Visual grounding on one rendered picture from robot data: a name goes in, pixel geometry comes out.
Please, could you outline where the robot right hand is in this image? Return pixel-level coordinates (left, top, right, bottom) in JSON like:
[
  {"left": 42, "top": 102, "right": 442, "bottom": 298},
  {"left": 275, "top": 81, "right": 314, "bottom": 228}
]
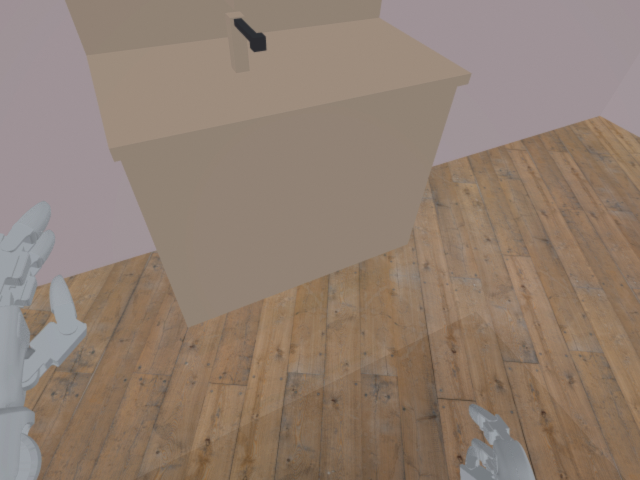
[{"left": 460, "top": 404, "right": 535, "bottom": 480}]

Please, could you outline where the robot left hand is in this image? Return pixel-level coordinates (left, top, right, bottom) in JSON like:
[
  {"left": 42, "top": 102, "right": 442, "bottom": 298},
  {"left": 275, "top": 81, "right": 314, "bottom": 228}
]
[{"left": 0, "top": 201, "right": 87, "bottom": 409}]

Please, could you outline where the counter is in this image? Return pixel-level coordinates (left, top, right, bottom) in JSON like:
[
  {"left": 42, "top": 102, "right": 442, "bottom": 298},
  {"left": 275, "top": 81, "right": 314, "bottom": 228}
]
[{"left": 65, "top": 0, "right": 472, "bottom": 328}]

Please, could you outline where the tap lever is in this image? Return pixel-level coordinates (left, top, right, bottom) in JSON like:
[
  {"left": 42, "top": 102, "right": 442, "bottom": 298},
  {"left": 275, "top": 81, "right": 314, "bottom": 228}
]
[{"left": 234, "top": 18, "right": 266, "bottom": 52}]

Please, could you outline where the left robot forearm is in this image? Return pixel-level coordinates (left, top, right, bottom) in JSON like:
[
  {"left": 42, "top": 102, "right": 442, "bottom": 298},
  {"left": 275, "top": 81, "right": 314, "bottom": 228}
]
[{"left": 0, "top": 406, "right": 42, "bottom": 480}]

